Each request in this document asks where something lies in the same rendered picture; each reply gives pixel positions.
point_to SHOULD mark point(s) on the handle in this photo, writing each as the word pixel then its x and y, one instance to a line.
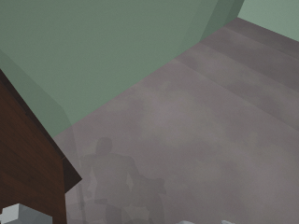
pixel 21 214

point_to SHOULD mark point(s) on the cupboard door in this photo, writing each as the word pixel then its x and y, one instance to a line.
pixel 31 172

